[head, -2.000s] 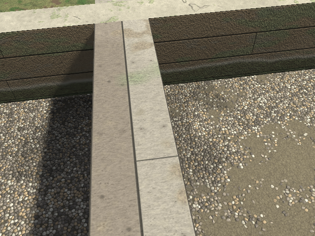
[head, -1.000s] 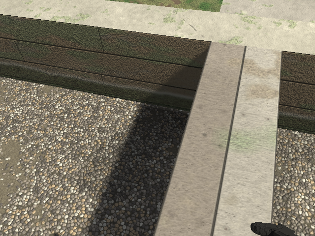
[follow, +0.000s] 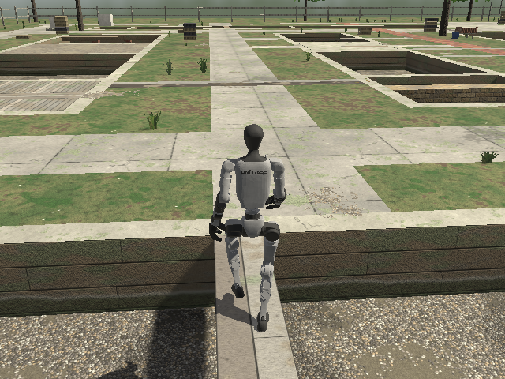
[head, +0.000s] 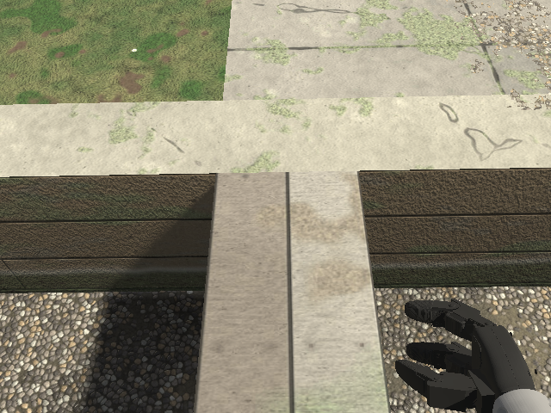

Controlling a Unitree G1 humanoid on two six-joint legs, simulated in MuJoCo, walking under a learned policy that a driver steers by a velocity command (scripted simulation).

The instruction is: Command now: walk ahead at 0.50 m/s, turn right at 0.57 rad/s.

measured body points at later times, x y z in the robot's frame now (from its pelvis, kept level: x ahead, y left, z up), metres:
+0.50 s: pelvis +0.32 +0.05 +0.00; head +0.35 +0.07 +0.45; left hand +0.63 +0.15 -0.05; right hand +0.32 -0.19 -0.13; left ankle +0.21 +0.08 -0.72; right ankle +0.42 -0.02 -0.67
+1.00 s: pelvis +0.62 +0.08 +0.00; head +0.63 +0.09 +0.45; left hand +0.70 +0.32 -0.13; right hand +0.83 -0.13 -0.08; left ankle +0.72 +0.14 -0.71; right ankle +0.46 +0.01 -0.72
